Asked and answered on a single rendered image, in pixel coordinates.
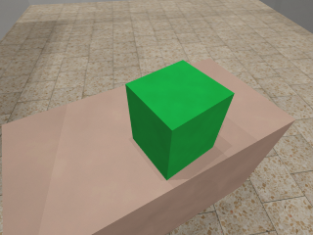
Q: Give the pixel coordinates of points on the carton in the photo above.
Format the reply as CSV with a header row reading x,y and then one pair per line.
x,y
176,114

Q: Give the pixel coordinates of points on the pedestal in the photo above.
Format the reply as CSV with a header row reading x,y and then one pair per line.
x,y
76,169

